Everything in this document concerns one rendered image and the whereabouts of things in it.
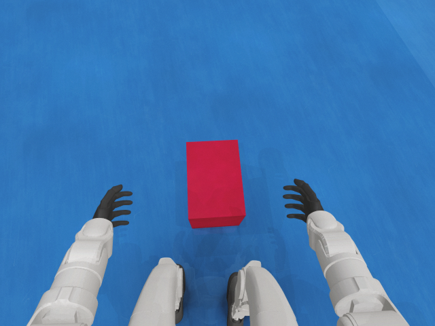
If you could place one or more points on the left robot thigh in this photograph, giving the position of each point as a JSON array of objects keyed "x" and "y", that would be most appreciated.
[{"x": 156, "y": 303}]

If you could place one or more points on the robot left forearm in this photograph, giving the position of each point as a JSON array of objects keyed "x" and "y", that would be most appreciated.
[{"x": 72, "y": 298}]

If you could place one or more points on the carton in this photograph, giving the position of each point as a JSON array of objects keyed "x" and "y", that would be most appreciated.
[{"x": 215, "y": 187}]

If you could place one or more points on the robot right forearm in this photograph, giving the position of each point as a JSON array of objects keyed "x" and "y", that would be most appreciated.
[{"x": 352, "y": 287}]

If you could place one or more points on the left robot hand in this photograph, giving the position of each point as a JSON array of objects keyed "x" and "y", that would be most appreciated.
[{"x": 107, "y": 205}]

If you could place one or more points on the right robot upper arm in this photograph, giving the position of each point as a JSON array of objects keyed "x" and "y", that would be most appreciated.
[{"x": 375, "y": 318}]

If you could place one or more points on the right robot hand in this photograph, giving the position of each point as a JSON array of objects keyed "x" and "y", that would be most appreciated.
[{"x": 308, "y": 197}]

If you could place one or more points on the right robot shin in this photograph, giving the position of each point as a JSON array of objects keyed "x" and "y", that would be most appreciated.
[{"x": 241, "y": 309}]

